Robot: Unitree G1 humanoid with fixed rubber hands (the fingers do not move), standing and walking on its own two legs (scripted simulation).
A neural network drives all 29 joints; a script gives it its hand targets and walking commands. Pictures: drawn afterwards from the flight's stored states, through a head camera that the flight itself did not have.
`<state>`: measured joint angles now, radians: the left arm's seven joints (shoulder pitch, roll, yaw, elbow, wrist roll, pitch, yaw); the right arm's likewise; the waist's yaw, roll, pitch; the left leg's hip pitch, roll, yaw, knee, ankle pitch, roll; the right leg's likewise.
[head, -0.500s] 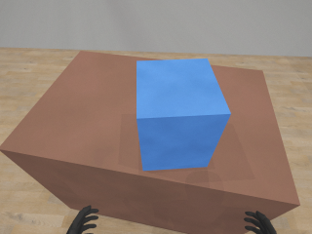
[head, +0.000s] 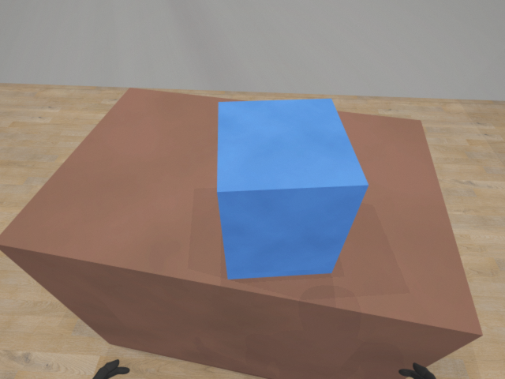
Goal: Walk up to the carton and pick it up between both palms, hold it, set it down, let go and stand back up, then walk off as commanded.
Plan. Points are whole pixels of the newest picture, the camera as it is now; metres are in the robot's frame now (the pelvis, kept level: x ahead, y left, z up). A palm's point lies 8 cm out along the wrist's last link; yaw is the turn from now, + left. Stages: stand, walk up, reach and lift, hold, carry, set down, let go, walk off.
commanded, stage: stand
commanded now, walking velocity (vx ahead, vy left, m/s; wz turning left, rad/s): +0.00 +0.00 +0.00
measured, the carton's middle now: (277, 191) +0.44 +0.00 +0.05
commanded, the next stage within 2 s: walk off in 0.90 s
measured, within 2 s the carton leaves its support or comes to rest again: neither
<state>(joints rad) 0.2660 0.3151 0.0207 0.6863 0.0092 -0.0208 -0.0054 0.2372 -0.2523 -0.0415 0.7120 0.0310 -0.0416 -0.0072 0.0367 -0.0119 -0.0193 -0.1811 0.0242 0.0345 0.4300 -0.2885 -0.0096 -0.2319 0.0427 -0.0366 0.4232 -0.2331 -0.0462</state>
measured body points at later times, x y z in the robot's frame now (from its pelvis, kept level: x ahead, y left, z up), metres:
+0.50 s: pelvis -0.01 +0.00 +0.00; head +0.00 +0.01 +0.45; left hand +0.08 +0.29 -0.11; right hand +0.13 -0.26 -0.10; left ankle -0.04 +0.12 -0.74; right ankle -0.01 -0.09 -0.74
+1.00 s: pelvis -0.03 +0.00 +0.00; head -0.03 +0.00 +0.45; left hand +0.05 +0.29 -0.12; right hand +0.09 -0.26 -0.11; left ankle -0.04 +0.12 -0.74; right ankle -0.01 -0.09 -0.74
